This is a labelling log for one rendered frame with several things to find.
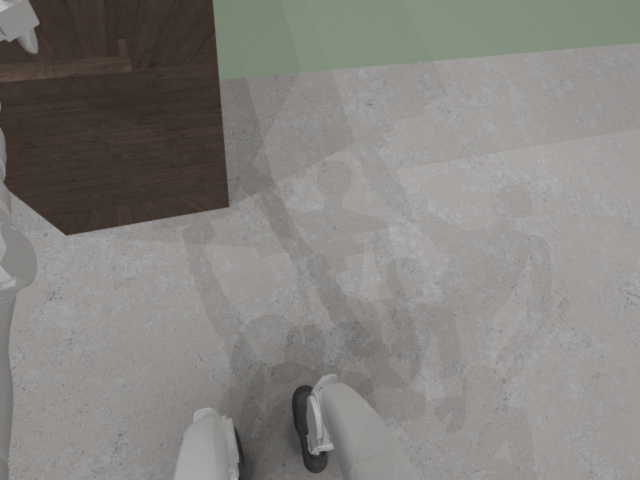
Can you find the left robot upper arm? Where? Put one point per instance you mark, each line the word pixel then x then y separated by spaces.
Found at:
pixel 18 268

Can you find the left robot hand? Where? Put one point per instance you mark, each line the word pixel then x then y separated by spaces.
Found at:
pixel 17 21

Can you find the right robot thigh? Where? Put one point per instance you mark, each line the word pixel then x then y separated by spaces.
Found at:
pixel 366 449

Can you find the cabinet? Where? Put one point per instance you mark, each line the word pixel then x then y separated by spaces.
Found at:
pixel 98 159

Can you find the robot right foot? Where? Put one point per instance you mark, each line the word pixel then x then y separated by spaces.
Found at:
pixel 316 462

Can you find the handle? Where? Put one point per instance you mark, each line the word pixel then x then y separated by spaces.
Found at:
pixel 36 78

